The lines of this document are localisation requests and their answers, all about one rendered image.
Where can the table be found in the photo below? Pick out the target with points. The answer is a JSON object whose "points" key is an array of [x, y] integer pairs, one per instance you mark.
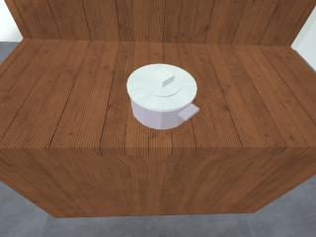
{"points": [[70, 144]]}

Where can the knob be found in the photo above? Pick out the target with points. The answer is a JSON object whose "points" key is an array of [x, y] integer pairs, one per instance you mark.
{"points": [[162, 77]]}

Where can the pot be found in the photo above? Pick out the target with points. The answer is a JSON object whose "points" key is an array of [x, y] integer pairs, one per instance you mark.
{"points": [[163, 120]]}

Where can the lid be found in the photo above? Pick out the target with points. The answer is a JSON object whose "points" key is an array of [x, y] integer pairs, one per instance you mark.
{"points": [[149, 95]]}

